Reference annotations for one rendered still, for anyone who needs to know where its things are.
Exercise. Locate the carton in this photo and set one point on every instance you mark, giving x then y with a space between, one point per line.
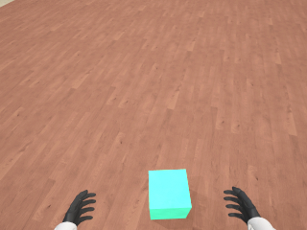
169 196

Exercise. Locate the right robot hand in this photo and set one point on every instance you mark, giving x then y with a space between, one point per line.
245 206

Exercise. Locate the left robot hand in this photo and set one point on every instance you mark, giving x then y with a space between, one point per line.
76 209

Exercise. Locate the right robot forearm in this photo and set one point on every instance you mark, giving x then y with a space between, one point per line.
258 223

